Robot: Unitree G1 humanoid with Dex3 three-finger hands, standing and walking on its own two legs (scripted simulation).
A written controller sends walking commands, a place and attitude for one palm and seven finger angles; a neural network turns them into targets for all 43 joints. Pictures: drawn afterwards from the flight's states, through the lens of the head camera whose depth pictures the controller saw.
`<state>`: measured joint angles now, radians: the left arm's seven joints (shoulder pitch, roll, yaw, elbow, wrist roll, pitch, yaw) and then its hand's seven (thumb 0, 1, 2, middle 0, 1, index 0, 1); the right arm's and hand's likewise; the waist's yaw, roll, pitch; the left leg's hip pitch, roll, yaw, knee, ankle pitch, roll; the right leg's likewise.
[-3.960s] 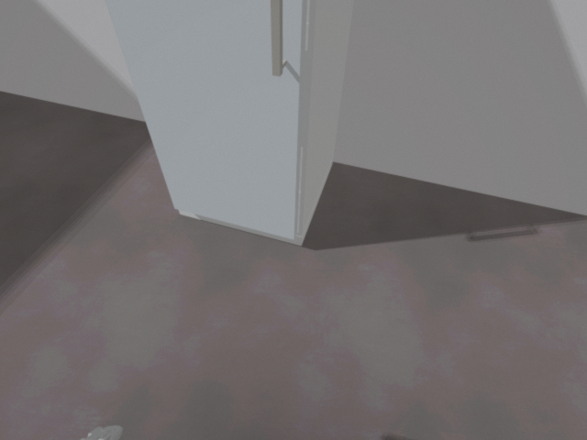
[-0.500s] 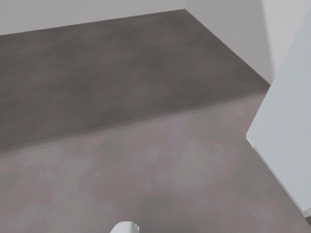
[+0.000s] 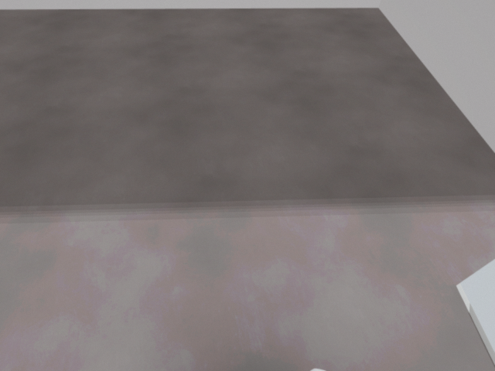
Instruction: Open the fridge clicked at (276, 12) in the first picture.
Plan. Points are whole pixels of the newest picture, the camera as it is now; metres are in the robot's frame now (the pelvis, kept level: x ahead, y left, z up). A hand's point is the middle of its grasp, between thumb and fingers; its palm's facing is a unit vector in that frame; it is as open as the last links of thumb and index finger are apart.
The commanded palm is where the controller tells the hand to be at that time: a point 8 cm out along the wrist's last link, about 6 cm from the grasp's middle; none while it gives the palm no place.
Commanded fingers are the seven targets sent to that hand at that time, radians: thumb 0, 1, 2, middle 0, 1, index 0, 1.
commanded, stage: walk to a spot facing it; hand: right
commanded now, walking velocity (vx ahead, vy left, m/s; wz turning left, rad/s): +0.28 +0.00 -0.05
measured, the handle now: out of the picture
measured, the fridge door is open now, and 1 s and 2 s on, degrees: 0 0 0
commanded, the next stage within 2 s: turn to face it in 0.06 s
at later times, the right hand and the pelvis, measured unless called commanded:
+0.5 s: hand out of the picture +0.18 -0.26 -0.17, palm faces +0.16 +0.97 -0.16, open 7.4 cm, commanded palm none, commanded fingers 0.00 -0.90 -0.90 0.20 0.30 0.20 0.30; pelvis +0.15 -0.08 +0.01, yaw -6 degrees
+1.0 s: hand (387, 356) +0.20 -0.23 -0.13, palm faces +0.40 +0.88 -0.27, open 7.4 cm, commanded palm none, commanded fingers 0.00 -0.90 -0.90 0.20 0.30 0.20 0.30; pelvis +0.17 -0.01 +0.01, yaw -25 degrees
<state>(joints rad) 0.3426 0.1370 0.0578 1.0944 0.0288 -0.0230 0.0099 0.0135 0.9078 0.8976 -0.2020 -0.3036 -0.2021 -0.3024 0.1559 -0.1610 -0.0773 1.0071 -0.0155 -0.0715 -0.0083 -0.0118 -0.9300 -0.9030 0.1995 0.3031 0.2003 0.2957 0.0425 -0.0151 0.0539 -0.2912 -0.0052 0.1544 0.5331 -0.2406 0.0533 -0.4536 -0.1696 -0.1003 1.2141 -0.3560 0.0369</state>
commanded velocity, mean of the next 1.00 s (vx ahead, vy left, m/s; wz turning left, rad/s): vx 0.03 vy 0.00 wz -0.52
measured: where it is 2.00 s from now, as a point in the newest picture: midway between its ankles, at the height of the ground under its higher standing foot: outside the picture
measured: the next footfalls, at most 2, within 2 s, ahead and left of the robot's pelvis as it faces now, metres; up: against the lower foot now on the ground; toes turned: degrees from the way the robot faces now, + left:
right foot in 0.24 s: +0.23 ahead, -0.15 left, +0.00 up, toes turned -11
left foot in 0.84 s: +0.25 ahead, +0.08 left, +0.00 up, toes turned -18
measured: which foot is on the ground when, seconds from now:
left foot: down 0.00-0.26, up 0.28-0.82, down 0.84-1.00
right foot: up 0.00-0.22, down 0.24-0.84, up 0.86-1.00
